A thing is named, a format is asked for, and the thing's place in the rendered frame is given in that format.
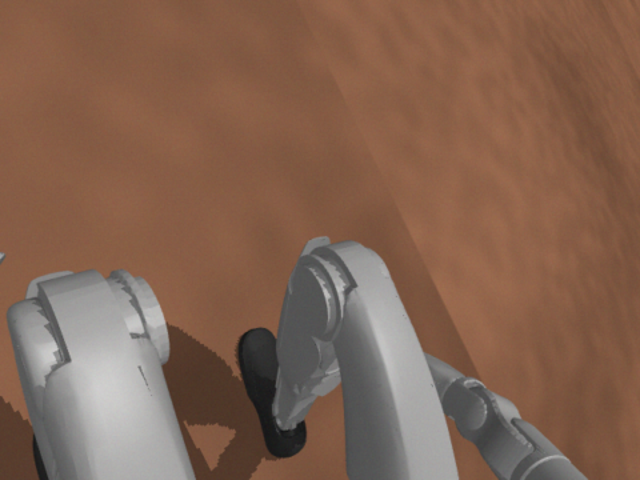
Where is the right robot arm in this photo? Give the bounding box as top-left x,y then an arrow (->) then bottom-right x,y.
442,377 -> 588,480

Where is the left robot foot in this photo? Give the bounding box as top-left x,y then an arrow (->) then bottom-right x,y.
33,434 -> 49,480

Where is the right robot hand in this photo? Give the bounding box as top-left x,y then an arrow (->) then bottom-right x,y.
423,352 -> 466,405

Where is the right robot foot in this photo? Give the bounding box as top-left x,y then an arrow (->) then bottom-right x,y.
238,328 -> 306,458

